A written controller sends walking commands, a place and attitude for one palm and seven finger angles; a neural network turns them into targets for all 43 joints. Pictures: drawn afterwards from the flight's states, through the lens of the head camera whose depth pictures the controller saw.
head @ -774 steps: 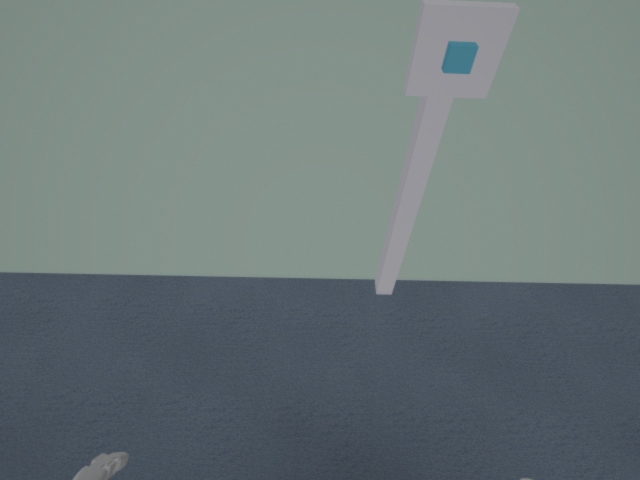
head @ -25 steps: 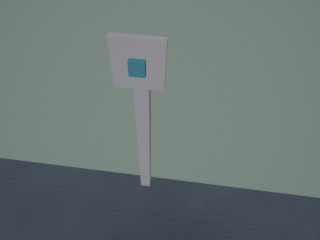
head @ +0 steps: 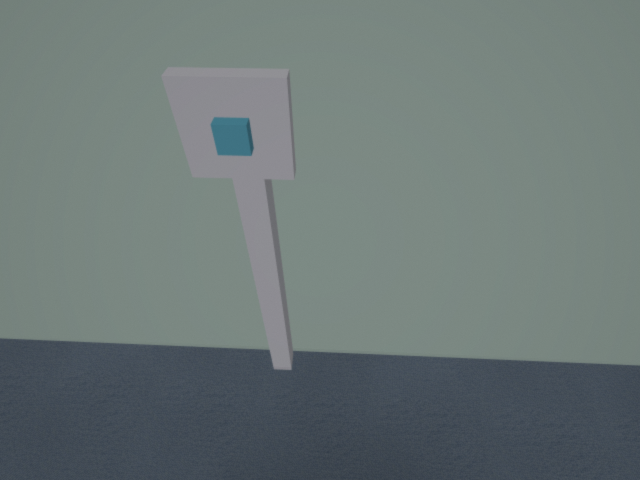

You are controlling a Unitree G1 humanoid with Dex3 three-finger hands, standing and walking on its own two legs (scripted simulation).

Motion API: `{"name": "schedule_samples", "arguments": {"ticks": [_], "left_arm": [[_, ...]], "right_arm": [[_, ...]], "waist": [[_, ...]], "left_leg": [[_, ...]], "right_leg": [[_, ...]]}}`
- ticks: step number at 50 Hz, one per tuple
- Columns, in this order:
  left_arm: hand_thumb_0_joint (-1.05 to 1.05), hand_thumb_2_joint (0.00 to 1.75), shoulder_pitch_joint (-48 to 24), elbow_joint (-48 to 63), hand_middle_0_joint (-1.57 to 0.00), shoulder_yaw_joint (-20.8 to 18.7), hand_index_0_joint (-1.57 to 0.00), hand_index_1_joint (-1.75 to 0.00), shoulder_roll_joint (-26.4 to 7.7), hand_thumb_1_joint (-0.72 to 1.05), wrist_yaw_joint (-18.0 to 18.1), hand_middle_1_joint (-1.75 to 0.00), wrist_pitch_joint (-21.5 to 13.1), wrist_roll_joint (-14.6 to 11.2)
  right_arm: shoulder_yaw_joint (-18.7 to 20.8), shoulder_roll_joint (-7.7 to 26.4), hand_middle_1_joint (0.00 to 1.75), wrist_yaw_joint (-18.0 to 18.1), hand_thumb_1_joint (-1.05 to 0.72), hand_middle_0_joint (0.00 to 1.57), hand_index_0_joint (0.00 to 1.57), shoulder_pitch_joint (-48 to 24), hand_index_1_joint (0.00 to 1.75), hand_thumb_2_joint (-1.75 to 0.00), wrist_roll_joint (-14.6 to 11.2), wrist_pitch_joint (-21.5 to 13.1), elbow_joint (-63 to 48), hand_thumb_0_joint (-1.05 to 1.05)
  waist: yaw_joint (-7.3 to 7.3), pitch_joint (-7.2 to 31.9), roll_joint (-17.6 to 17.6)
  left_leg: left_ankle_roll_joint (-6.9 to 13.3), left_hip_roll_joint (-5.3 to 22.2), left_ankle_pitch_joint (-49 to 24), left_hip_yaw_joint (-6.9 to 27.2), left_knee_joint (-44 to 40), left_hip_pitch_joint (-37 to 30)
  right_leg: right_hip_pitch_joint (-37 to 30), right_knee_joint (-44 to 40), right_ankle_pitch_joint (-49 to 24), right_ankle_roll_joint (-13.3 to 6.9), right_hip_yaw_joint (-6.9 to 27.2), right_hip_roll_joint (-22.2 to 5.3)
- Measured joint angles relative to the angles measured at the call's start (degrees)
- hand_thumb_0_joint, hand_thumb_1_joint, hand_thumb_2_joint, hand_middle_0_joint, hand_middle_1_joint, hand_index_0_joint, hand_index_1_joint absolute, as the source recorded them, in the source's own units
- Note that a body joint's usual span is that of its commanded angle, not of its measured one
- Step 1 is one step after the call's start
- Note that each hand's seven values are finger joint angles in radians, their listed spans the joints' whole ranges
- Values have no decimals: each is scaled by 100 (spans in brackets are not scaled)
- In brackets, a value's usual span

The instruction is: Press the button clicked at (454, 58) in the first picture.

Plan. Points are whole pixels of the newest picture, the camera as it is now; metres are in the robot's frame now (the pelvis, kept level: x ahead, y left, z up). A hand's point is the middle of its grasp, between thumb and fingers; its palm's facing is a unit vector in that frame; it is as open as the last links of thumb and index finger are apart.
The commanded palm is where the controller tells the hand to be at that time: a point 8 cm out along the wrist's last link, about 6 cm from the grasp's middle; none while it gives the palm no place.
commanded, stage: shuffle to correct the standing spot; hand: left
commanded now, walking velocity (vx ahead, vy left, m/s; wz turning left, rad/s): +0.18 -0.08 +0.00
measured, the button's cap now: (233, 135) +0.57 +0.18 +0.15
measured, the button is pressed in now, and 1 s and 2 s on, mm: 0 0 0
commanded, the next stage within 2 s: come to a stop and stand still in 0.20 s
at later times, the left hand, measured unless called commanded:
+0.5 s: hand out of the picture +0.12 +0.18 -0.17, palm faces +0.00 -0.99 -0.17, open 7.3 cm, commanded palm none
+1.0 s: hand out of the picture +0.15 +0.16 -0.16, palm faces +0.07 -0.97 -0.22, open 7.3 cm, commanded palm none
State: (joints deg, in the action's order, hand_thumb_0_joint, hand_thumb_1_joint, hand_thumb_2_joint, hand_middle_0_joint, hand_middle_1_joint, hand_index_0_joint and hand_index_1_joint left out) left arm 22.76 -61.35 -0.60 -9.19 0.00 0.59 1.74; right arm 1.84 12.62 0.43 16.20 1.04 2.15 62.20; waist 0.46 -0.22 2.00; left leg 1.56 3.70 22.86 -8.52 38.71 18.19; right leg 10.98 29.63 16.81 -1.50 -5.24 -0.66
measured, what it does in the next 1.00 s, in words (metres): steps on the spot: left foot, then right foot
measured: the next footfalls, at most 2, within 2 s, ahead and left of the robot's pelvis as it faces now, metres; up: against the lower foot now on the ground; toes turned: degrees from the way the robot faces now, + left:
left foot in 0.26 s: +0.13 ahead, +0.11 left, +0.00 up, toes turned +10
right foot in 0.66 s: +0.19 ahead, -0.15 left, +0.00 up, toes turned -8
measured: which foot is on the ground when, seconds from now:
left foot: up 0.00-0.24, down 0.26-0.66, up 0.68-1.00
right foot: down 0.00-0.28, up 0.30-0.64, down 0.66-1.00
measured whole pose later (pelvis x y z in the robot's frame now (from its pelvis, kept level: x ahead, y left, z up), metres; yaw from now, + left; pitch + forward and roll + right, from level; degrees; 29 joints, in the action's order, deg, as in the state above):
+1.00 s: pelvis +0.06 -0.02 +0.00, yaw +1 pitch -1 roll +1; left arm 9.9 -55.0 -2.7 -8.8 2.1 0.9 2.1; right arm 4.6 11.8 0.2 11.9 1.0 3.3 58.0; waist 0.8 -1.8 0.0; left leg -1.9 1.4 26.1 -2.8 48.8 19.2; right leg 19.6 27.8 7.1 -0.5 -6.7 -5.1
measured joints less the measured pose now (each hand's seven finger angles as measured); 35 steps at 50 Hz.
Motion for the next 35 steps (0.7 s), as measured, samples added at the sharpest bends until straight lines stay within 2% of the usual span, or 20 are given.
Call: {"name": "schedule_samples", "arguments": {"ticks": [3,5,9,12,13,14,17,19,21,25,29,31,33,34,35], "left_arm": [[0,90,203,-70,-20,-15,-20,-30,148,90,88,-30,-121,-26],[0,90,288,-148,-20,-10,-20,-30,225,90,111,-30,-163,-17],[0,90,317,-252,-20,0,-20,-30,316,90,101,-30,-227,5],[0,90,307,-282,-20,-10,-20,-30,346,90,83,-30,-242,-11],[0,90,322,-281,-20,-14,-20,-30,353,90,76,-30,-235,-22],[0,90,302,-298,-20,-26,-20,-30,329,90,66,-30,-209,-35],[0,90,166,-323,-20,-56,-20,-30,270,90,28,-30,-64,14],[0,90,-15,-300,-20,-83,-20,-30,216,90,13,-30,-16,43],[0,90,-247,-193,-20,-124,-20,-30,143,91,24,-30,-5,35],[1,90,-685,75,-20,-220,-20,-30,-32,92,116,-30,57,18],[1,90,-985,282,-20,-277,-20,-30,-163,93,137,-30,113,-3],[1,90,-1097,377,-20,-285,-19,-30,-166,92,143,-30,103,-11],[0,90,-1132,485,-20,-274,-19,-30,-175,92,147,-30,17,-13],[0,90,-1148,506,-20,-270,-19,-30,-154,92,169,-30,-47,-2],[0,90,-1192,498,-20,-248,-19,-30,-90,92,188,-30,-87,-7]], "right_arm": [[15,-91,30,-45,-91,20,20,94,30,-90,-7,28,88,1],[28,-169,30,-68,-91,20,20,92,30,-90,-8,-16,65,1],[37,-345,30,-78,-91,20,20,18,30,-90,-24,-130,-26,1],[51,-363,30,-7,-94,20,20,-25,30,-90,-9,-239,-54,1],[44,-352,30,-2,-94,20,20,-12,30,-90,-9,-307,-73,1],[48,-386,30,18,-94,20,20,-32,30,-90,3,-371,-60,1],[28,-469,30,75,-94,20,20,-12,30,-90,24,-457,-91,1],[0,-516,30,137,-93,20,20,63,30,-90,21,-481,-82,1],[-51,-583,30,185,-93,20,20,149,30,-90,15,-495,-35,0],[-119,-738,30,229,-92,20,20,253,30,-90,1,-422,100,0],[-45,-811,30,212,-91,20,20,250,30,-90,19,-300,140,0],[21,-787,30,192,-91,20,20,230,30,-90,31,-245,125,0],[79,-742,30,154,-91,20,20,248,30,-90,25,-189,99,0],[109,-694,30,131,-91,20,20,236,30,-90,9,-154,85,0],[143,-609,30,125,-91,20,20,181,30,-90,-18,-98,69,0]], "waist": [[48,78,-27],[13,84,-74],[-22,47,-155],[-5,12,-191],[-6,15,-181],[-17,2,-278],[-33,31,-420],[-97,48,-409],[-134,21,-395],[-150,-93,-345],[-234,-244,-240],[-268,-320,-152],[-260,-339,-128],[-234,-334,-97],[-232,-360,8]], "left_leg": [[9,2,135,255,1168,456],[-9,38,3,300,1425,625],[-36,104,-174,255,851,616],[-30,82,-510,150,-93,280],[-14,81,-679,124,-443,112],[34,33,-793,65,-430,91],[139,1,-579,-161,-365,-63],[117,-16,-625,-227,-655,-274],[100,-49,-762,-239,-992,-467],[32,-20,-889,-210,-1327,-688],[-91,75,-787,-176,-1216,-721],[-168,133,-682,-158,-1034,-678],[-267,153,-486,-155,-685,-565],[-276,165,-308,-114,-383,-436],[-270,145,120,84,30,-270]], "right_leg": [[-232,-330,17,-51,-37,77],[-372,-530,-32,-53,-49,100],[-550,-700,5,-12,-100,123],[-579,-486,240,69,-122,124],[-535,-279,394,103,-124,134],[-412,72,580,83,-63,62],[353,1808,1060,-4,133,-35],[849,2578,793,21,152,-115],[1209,2778,433,119,178,-216],[1506,2271,-21,264,235,-316],[1415,1563,-23,282,176,-326],[1236,1120,-108,262,119,-301],[917,450,-779,253,71,-325],[881,403,-623,211,63,-318],[922,525,-405,150,32,-274]]}}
